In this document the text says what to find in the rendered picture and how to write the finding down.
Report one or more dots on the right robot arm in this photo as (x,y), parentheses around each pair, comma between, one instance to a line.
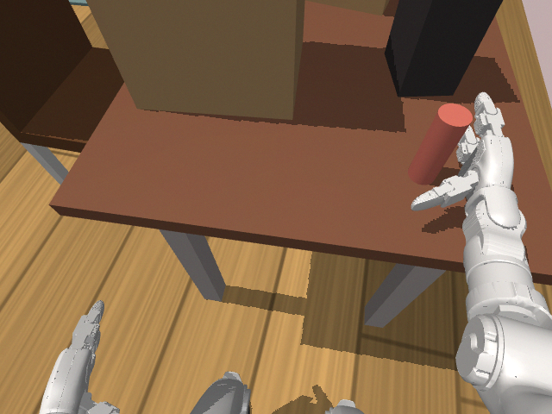
(506,347)

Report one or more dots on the chair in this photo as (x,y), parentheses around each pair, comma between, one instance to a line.
(54,86)

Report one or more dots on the right robot hand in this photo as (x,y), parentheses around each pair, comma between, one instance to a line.
(486,162)

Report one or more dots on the left robot hand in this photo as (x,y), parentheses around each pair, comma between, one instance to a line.
(67,387)

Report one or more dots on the table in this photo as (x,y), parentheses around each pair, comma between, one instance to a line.
(333,180)

